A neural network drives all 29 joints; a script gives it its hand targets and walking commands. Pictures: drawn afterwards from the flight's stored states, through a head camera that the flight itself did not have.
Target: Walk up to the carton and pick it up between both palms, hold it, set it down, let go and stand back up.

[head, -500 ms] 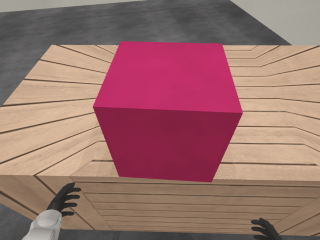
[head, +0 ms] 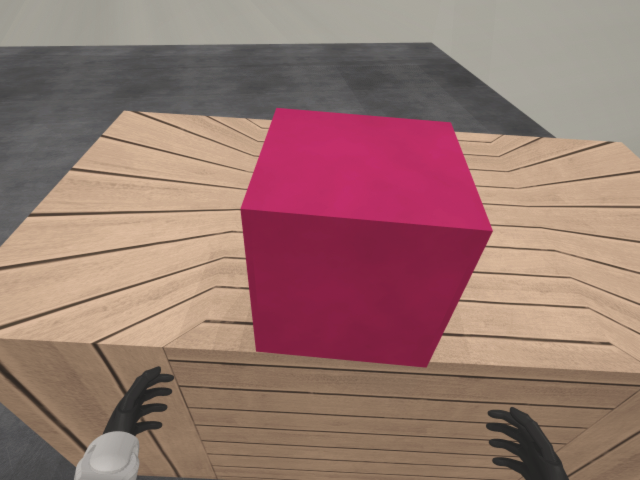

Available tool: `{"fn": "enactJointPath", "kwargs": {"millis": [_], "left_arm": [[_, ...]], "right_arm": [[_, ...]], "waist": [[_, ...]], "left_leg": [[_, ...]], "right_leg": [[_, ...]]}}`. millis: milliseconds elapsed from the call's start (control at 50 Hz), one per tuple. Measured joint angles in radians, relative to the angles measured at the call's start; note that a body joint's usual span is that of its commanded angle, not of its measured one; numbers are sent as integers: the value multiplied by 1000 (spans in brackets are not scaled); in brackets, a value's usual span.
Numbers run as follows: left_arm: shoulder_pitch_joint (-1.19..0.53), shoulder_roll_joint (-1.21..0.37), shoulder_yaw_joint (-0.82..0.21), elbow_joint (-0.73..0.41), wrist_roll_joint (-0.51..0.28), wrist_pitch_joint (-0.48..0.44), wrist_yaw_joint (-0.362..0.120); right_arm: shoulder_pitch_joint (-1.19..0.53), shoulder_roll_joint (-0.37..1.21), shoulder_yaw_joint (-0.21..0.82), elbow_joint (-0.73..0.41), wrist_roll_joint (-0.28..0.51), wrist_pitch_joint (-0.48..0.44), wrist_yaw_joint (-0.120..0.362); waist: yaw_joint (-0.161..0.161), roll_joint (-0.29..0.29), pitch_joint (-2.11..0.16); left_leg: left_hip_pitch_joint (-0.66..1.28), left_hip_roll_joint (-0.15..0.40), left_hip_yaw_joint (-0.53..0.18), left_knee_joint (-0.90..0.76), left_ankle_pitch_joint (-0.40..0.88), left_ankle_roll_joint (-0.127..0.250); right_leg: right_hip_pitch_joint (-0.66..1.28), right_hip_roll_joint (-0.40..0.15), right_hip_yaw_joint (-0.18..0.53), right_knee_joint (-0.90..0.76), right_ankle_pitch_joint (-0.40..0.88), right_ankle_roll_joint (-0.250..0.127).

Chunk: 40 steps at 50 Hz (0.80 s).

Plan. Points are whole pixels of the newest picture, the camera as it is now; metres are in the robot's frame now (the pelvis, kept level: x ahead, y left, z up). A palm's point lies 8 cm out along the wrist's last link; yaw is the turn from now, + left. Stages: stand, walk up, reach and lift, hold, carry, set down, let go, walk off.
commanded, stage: reach and lift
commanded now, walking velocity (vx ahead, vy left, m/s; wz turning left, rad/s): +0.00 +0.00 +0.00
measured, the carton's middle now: (352, 238) +0.46 -0.03 +0.07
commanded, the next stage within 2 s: none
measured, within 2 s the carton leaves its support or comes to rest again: neither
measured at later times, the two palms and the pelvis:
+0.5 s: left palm (152, 394) +0.22 +0.21 +0.01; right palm (553, 432) +0.19 -0.25 +0.04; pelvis +0.02 +0.00 +0.01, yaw +0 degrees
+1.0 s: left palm (176, 337) +0.27 +0.19 +0.06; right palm (548, 358) +0.26 -0.26 +0.07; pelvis +0.07 -0.01 +0.02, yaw +0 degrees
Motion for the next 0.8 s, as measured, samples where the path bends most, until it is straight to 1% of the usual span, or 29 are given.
{"fn": "enactJointPath", "kwargs": {"millis": [60,120,160,220,300,340,420,480,580,680,800], "left_arm": [[22,-11,0,11,0,-19,0],[56,-11,0,14,-7,-43,0],[73,-11,0,6,-41,-55,-3],[90,-11,-2,-34,-77,-59,-17],[92,-11,-17,-106,-82,-59,-18],[92,-11,-27,-153,-82,-59,-7],[92,-11,-46,-248,-82,-59,31],[92,-11,-63,-276,-82,-58,59],[132,-12,-74,-307,-82,-59,80],[193,-12,-74,-373,-83,-67,87],[200,-12,-75,-425,-118,-87,79]], "right_arm": [[2,-26,-12,0,1,0,2],[10,-21,-16,-22,1,3,2],[27,-5,-16,-81,12,11,-6],[61,25,-15,-188,49,14,-33],[78,43,-12,-255,71,40,-48],[79,43,-12,-270,86,59,-48],[86,43,-12,-301,122,82,-38],[84,35,-12,-310,141,92,-14],[93,24,-12,-338,155,92,9],[121,24,-12,-395,160,69,8],[125,24,-12,-449,176,63,-24]], "waist": [[0,47,-13],[0,66,-32],[0,62,-36],[0,36,-37],[0,-16,-37],[0,-41,-37],[0,-75,-37],[0,-73,-37],[0,-42,-39],[0,-27,-45],[0,-23,-45]], "left_leg": [[9,0,0,-8,1,0],[12,0,0,-22,5,0],[15,0,0,-29,10,-6],[19,-1,-1,-34,11,-12],[22,-1,-1,-40,12,-19],[22,-1,-1,-41,10,-20],[20,-1,-1,-49,8,-21],[19,-1,0,-60,8,-19],[19,-1,0,-83,8,-17],[21,-2,-1,-113,11,-22],[29,-2,-1,-143,12,-30]], "right_leg": [[14,0,0,-17,6,0],[16,0,0,-30,8,1],[16,0,0,-30,5,1],[16,0,0,-26,1,1],[15,0,0,-26,-3,1],[15,-1,0,-27,-4,1],[15,-1,0,-39,-4,1],[18,-1,0,-59,5,1],[25,-1,0,-95,13,1],[25,-1,0,-121,13,1],[25,0,0,-135,6,3]]}}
